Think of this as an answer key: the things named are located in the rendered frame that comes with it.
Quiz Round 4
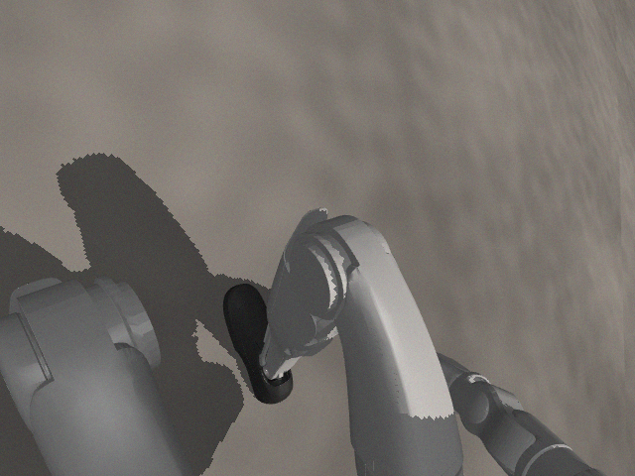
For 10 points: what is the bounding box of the right robot foot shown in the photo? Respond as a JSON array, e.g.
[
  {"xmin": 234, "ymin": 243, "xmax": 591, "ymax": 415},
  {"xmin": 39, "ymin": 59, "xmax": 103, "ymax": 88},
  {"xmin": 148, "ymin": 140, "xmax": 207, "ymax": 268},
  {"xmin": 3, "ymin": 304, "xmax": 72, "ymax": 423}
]
[{"xmin": 223, "ymin": 284, "xmax": 293, "ymax": 404}]

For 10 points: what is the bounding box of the right robot hand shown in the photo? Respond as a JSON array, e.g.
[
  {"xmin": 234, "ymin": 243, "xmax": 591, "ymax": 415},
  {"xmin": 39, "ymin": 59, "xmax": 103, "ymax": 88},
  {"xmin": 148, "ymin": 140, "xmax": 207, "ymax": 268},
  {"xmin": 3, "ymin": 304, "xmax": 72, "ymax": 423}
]
[{"xmin": 437, "ymin": 352, "xmax": 470, "ymax": 389}]

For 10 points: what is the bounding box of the right robot arm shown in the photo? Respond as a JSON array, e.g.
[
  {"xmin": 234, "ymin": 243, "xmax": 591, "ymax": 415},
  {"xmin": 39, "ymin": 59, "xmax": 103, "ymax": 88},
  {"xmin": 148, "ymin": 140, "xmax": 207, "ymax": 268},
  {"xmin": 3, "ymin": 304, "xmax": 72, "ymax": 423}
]
[{"xmin": 449, "ymin": 372, "xmax": 607, "ymax": 476}]

